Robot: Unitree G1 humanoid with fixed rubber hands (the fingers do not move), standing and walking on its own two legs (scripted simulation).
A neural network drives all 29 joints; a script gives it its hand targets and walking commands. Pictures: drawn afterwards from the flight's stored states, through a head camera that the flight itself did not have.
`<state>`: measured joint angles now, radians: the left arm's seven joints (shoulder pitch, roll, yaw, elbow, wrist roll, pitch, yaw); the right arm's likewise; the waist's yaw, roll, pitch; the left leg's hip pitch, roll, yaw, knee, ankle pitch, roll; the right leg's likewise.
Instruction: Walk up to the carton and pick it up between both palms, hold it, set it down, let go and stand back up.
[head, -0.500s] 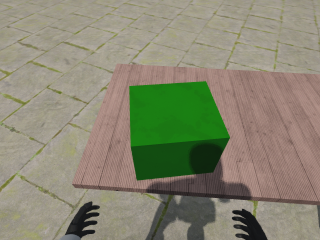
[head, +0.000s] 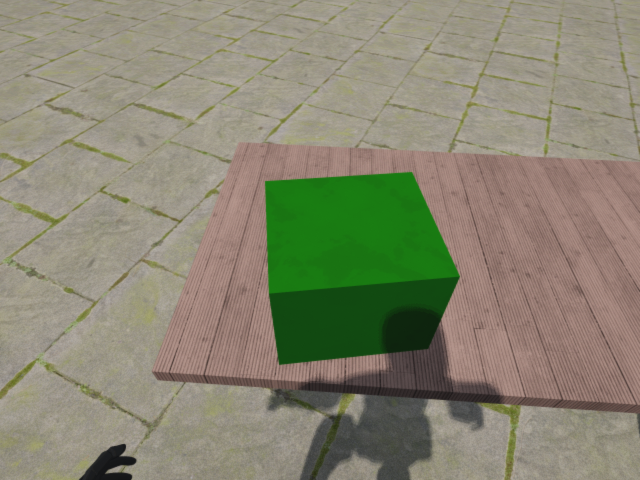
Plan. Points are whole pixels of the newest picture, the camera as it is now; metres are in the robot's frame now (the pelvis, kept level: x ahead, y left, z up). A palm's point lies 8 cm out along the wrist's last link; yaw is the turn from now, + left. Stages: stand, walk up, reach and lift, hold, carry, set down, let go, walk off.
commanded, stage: stand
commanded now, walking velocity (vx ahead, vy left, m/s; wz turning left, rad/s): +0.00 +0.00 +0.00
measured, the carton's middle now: (347, 265) +0.51 -0.03 -0.08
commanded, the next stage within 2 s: none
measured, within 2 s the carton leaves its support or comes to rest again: neither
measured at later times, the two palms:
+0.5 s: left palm out of the picture +0.09 +0.32 -0.11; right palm out of the picture +0.08 -0.31 -0.09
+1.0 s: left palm out of the picture +0.10 +0.33 -0.11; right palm out of the picture +0.09 -0.30 -0.10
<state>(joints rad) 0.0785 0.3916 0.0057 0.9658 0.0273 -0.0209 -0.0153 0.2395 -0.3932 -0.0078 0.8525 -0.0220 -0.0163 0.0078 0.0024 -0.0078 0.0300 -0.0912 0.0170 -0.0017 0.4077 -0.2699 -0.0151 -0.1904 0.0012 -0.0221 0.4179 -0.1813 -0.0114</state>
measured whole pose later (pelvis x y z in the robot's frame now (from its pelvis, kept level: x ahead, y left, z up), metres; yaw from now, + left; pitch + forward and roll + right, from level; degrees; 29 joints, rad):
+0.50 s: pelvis +0.00 +0.01 +0.00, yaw +0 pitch -2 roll +0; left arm 0.08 0.40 -0.01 1.11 0.01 -0.02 -0.01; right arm 0.18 -0.41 0.00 0.98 -0.02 -0.01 0.00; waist 0.01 -0.01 0.03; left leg -0.08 0.00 0.01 0.35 -0.23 0.00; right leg -0.18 -0.02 -0.01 0.36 -0.15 0.01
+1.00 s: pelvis +0.01 +0.01 +0.01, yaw +0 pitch -1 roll +0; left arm 0.06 0.39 0.00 1.13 0.01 -0.01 0.00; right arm 0.15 -0.40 0.01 1.02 -0.01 -0.01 0.00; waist 0.00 0.00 0.04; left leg -0.06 0.00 0.00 0.32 -0.24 0.00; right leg -0.16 -0.02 -0.02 0.34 -0.15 0.01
